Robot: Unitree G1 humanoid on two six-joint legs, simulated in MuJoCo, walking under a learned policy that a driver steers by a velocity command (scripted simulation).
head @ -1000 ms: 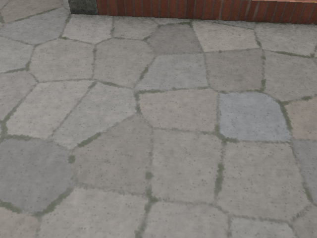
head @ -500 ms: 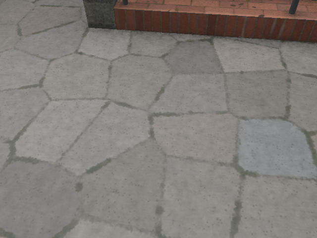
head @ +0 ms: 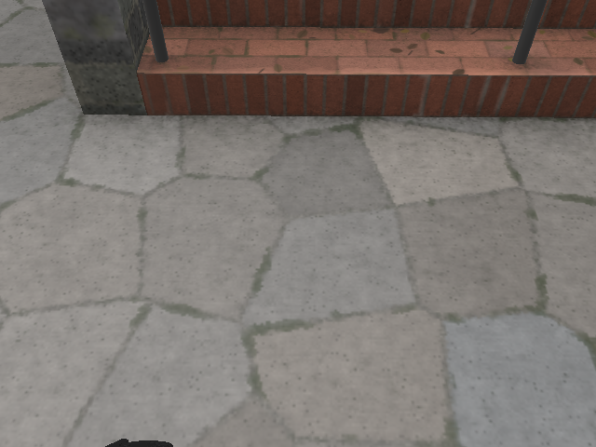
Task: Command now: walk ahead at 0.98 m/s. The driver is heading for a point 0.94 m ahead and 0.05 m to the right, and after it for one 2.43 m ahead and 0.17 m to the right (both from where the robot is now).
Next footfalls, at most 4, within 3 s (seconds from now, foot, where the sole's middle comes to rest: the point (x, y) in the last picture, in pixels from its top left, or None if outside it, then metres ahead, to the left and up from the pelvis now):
0.14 right None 0.35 -0.08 -0.77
0.60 left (256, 321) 0.81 0.09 -0.77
1.06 right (304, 185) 1.28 -0.07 -0.77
1.48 left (238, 139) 1.51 0.13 -0.77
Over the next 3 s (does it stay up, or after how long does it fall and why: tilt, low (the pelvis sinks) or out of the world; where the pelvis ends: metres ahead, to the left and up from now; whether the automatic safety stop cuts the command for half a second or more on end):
stays up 2.55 -0.09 0.69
